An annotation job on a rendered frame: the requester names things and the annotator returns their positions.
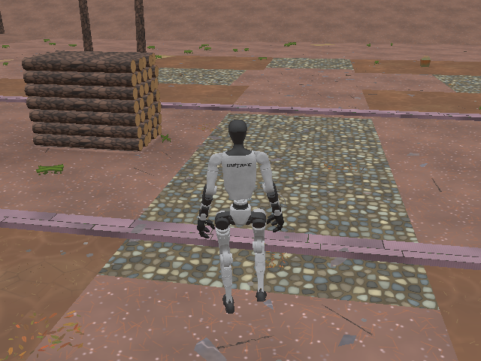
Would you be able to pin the right robot hand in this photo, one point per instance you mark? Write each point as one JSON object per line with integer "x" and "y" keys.
{"x": 278, "y": 220}

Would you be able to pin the left robot hand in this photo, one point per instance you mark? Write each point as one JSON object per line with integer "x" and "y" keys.
{"x": 201, "y": 227}

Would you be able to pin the robot foot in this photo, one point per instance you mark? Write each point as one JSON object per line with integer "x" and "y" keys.
{"x": 228, "y": 307}
{"x": 261, "y": 296}

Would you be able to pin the left robot forearm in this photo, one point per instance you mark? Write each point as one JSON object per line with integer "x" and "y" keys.
{"x": 205, "y": 205}

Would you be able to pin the robot right foot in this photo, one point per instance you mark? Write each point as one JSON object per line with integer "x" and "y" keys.
{"x": 261, "y": 296}

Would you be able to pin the right robot upper arm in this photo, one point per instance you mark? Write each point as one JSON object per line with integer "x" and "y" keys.
{"x": 262, "y": 158}

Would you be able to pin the robot left foot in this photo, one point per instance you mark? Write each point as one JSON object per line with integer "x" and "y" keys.
{"x": 228, "y": 307}

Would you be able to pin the right robot forearm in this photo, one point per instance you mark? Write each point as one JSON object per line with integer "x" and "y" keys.
{"x": 274, "y": 202}

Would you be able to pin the left robot upper arm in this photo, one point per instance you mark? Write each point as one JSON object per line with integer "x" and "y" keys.
{"x": 212, "y": 172}

